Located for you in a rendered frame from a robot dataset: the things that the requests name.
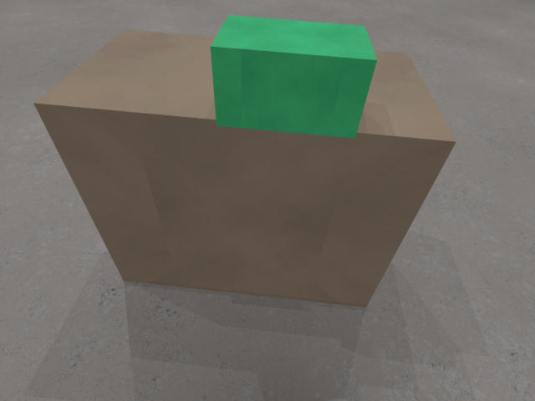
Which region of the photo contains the pedestal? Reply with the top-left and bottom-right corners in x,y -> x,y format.
34,29 -> 456,307

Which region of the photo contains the carton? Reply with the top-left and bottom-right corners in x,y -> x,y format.
211,15 -> 377,139

